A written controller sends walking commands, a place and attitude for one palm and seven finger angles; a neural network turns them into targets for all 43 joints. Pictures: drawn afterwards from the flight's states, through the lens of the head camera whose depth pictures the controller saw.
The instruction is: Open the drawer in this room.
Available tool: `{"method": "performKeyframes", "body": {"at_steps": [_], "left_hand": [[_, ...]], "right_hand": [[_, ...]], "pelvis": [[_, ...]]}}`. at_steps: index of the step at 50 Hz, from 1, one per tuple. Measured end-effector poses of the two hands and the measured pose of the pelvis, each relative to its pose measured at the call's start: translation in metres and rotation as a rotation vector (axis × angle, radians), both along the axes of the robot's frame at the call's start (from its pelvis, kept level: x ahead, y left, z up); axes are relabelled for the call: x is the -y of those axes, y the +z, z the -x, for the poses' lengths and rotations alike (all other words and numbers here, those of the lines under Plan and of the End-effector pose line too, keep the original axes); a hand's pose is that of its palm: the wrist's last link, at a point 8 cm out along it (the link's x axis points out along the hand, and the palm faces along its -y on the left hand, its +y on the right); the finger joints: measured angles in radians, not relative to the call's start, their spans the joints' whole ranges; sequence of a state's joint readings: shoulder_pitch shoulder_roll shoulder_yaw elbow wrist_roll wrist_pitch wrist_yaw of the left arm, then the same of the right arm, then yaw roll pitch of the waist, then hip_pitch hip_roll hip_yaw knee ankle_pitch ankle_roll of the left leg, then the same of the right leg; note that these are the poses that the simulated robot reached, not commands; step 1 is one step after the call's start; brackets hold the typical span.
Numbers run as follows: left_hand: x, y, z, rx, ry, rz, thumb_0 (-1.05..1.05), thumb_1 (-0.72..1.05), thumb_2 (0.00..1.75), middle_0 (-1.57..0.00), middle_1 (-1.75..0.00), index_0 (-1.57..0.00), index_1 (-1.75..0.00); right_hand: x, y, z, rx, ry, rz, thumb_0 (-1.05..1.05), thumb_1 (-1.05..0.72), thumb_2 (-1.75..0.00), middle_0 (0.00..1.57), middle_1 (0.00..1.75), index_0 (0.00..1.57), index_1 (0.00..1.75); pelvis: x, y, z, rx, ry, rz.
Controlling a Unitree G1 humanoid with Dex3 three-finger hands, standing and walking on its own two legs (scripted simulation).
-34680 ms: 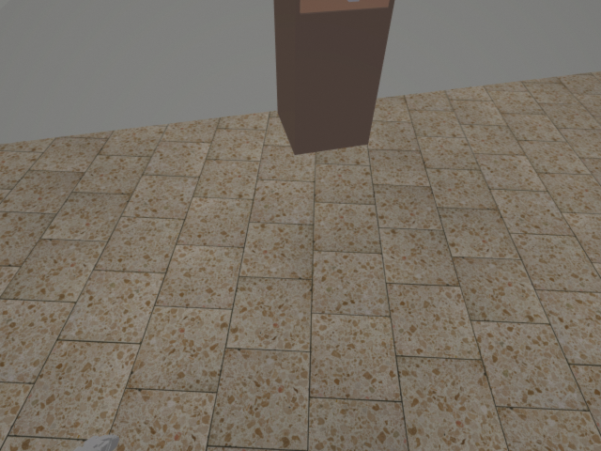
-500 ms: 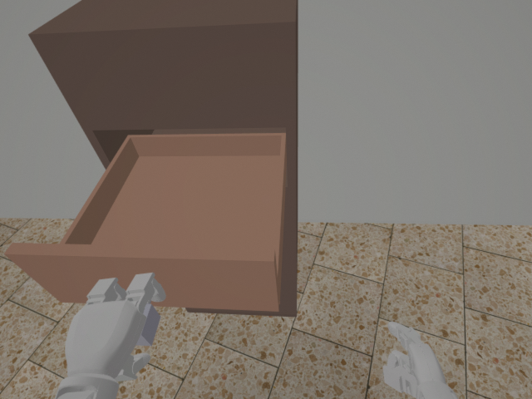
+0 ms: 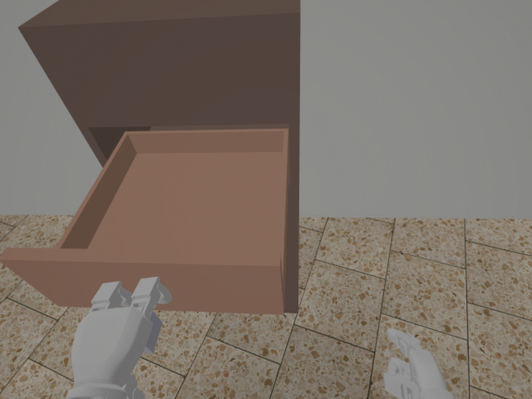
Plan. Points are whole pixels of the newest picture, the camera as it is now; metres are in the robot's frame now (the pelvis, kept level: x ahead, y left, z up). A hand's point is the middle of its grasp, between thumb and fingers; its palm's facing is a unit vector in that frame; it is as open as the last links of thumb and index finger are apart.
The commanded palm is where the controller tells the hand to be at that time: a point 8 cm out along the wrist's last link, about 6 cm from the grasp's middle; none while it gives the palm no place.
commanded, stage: lift the hand off the handle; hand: left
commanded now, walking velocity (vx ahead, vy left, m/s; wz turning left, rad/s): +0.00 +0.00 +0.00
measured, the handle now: (143, 316) +0.21 +0.21 +0.04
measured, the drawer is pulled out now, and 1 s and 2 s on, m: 0.30 0.30 0.30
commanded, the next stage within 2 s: draw the hand back to the body in 1.32 s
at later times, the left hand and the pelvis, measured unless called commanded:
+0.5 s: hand (114, 328) +0.17 +0.22 +0.09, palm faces +0.10 -0.12 -0.99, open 13.7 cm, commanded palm +0.13 +0.21 +0.16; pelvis +0.00 +0.00 +0.01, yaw +0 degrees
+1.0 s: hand (82, 301) +0.17 +0.22 +0.16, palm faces +0.16 -0.11 -0.98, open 13.8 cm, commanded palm +0.13 +0.21 +0.23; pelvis -0.01 +0.00 +0.02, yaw +1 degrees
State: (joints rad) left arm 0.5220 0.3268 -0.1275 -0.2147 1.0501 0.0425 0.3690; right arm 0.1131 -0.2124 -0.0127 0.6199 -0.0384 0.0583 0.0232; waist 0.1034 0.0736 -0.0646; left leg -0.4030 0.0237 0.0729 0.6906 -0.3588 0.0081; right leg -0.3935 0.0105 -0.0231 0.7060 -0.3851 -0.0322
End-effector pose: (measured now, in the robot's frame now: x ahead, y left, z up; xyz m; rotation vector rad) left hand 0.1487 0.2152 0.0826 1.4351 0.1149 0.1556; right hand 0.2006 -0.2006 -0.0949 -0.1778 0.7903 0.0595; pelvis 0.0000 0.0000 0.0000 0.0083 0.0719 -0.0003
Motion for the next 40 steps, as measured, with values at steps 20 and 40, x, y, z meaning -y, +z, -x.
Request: {"method": "performKeyframes", "body": {"at_steps": [20, 40], "left_hand": [[-0.001, 0.051, 0.003, 0.061, 0.009, -0.004, -0.01, -0.49, 0.30, -0.32, -1.21, -0.36, -1.22], [-0.006, 0.107, 0.005, 0.110, -0.018, -0.019, -0.01, -0.49, 0.30, -0.32, -1.21, -0.32, -1.21]], "right_hand": [[-0.001, 0.019, -0.017, 0.064, 0.019, -0.017, 0.01, -0.91, -0.90, 0.20, 0.30, 0.20, 0.30], [-0.015, 0.039, -0.024, 0.101, 0.055, -0.042, 0.01, -0.91, -0.90, 0.20, 0.30, 0.20, 0.30]], "pelvis": [[0.002, 0.009, -0.002, 0.058, 0.004, 0.003], [0.001, 0.021, 0.005, 0.131, 0.009, 0.010]]}}
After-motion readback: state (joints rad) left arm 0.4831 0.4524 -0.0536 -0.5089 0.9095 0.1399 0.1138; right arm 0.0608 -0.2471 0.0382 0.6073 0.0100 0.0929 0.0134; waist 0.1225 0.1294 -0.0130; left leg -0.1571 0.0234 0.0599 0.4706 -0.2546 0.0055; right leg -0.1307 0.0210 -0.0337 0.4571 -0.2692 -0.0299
